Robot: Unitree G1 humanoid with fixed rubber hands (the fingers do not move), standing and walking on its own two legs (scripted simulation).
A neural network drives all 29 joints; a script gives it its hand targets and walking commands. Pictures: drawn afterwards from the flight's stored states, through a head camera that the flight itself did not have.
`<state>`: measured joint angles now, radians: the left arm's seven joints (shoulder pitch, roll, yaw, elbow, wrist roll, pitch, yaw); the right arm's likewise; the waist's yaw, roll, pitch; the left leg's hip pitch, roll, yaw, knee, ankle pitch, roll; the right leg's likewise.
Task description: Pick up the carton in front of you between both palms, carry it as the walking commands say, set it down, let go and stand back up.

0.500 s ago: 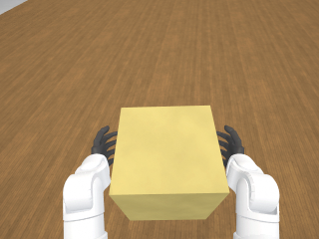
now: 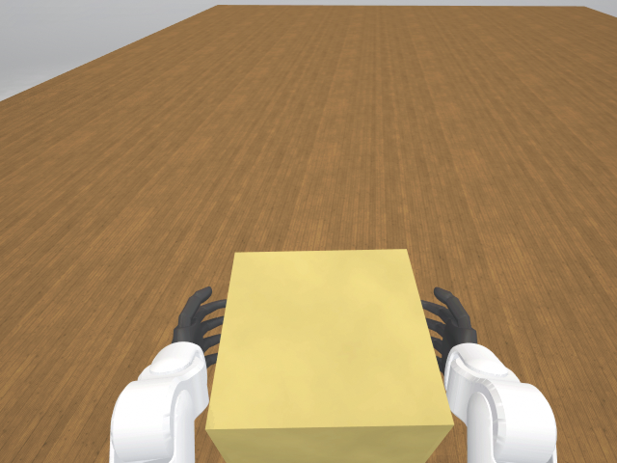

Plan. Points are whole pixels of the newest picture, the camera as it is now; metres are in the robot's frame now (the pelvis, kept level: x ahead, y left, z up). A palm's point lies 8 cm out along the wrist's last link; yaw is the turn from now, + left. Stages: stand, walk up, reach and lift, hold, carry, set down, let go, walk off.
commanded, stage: carry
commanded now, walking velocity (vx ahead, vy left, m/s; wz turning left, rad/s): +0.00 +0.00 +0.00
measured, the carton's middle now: (322, 375) +0.25 +0.00 +0.04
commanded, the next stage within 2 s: none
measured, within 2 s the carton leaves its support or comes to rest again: neither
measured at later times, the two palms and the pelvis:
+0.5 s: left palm (199, 349) +0.27 +0.16 +0.07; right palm (432, 340) +0.28 -0.14 +0.07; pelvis +0.02 -0.01 +0.00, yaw +2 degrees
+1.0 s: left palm (195, 359) +0.27 +0.17 +0.03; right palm (416, 349) +0.29 -0.13 +0.03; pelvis -0.01 +0.01 +0.00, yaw +2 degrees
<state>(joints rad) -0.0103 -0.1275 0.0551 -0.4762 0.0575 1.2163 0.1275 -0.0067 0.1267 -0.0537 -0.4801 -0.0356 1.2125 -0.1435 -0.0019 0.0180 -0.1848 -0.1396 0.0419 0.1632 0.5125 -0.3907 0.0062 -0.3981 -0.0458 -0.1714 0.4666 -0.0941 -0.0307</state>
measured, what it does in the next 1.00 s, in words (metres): stands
